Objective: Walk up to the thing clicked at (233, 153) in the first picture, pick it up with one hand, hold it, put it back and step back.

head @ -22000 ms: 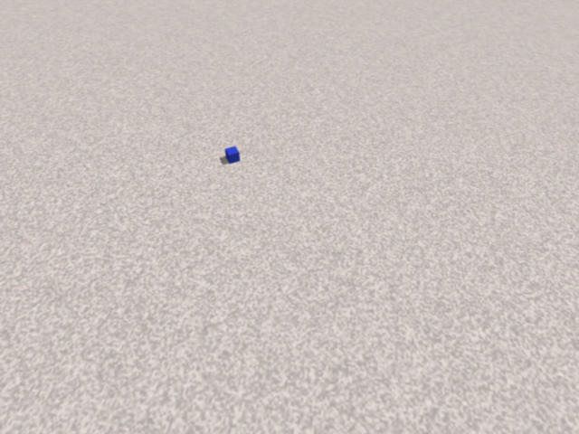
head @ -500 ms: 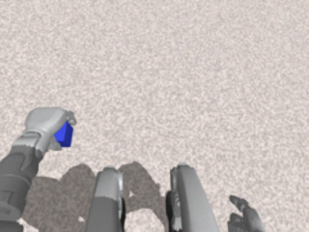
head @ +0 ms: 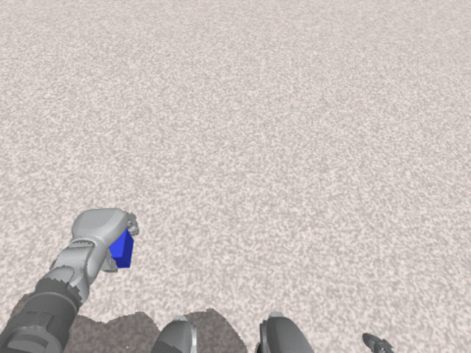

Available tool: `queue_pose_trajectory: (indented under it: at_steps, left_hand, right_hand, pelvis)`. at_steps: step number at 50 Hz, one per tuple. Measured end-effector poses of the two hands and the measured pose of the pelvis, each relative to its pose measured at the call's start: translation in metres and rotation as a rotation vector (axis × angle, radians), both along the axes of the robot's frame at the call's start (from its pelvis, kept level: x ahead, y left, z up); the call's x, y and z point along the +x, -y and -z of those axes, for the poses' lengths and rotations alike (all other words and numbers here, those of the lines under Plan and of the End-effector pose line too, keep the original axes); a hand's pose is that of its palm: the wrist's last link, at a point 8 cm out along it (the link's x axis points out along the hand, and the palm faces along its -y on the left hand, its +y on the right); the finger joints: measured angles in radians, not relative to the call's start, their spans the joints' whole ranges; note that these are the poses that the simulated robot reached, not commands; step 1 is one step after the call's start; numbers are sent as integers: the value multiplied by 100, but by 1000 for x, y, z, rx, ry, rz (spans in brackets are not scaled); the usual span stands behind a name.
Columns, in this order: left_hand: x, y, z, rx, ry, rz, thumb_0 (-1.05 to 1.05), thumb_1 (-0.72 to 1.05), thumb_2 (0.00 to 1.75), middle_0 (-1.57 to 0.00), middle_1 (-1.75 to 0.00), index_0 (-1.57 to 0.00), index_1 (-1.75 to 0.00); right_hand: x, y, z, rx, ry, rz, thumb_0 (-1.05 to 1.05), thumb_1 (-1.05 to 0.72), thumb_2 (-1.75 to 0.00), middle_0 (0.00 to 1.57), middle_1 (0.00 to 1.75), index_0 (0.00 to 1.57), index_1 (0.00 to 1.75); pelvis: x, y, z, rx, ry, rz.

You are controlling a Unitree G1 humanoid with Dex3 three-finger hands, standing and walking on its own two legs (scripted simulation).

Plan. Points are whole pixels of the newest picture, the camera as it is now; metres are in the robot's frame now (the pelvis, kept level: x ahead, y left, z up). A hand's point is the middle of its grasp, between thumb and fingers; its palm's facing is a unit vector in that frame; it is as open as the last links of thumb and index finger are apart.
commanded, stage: lift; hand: left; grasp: from above
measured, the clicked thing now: (113, 248) +0.34 +0.23 -0.11
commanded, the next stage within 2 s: hold in 0.26 s
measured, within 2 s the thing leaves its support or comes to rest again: neither
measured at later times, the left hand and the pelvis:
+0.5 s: hand (104, 222) +0.35 +0.22 -0.02, palm faces -0.48 -0.04 -0.88, open 8.7 cm; pelvis +0.04 +0.00 +0.06, yaw +0 degrees
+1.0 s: hand (103, 215) +0.35 +0.21 +0.02, palm faces -0.47 -0.03 -0.88, open 8.7 cm; pelvis +0.04 -0.01 +0.07, yaw -1 degrees
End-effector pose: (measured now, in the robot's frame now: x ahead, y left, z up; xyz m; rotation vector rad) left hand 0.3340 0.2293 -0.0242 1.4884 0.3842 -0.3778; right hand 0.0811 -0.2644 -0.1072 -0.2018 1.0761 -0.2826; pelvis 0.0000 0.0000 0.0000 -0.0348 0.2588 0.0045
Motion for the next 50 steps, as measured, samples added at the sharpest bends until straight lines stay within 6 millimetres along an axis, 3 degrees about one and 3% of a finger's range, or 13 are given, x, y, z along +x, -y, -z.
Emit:
queue_pose_trajectory:
  at_steps: [10, 20, 34, 50]
  left_hand:
    - [12, 7, -35, 0, 1, -19, 0, 13, 35, -87, -40, -88, -36]
    - [18, 9, -57, 0, -9, -13, 0, 13, 34, -88, -39, -89, -35]
    - [27, 12, -81, 12, -6, -1, 0, 16, 33, -85, -39, -87, -36]
    - [19, 19, -100, 13, -2, 19, 0, 16, 33, -86, -39, -87, -36]
  right_hand:
    - [13, 1, -29, 22, -3, 4, 1, -90, -89, 20, 30, 21, 30]
    - [36, 2, -48, 32, 12, 0, 1, -90, -89, 20, 30, 21, 30]
    - [55, 5, -64, 36, 42, 5, 1, -90, -89, 20, 30, 21, 30]
    - [62, 4, -71, 51, 69, 2, 1, -90, -89, 20, 30, 21, 30]
  pelvis:
    - [18, 3, -33, 14, 53, 3]
    - [34, 4, -52, 21, 89, 4]
    - [46, 4, -66, 26, 132, 8]
    - [43, 6, -73, 34, 169, 17]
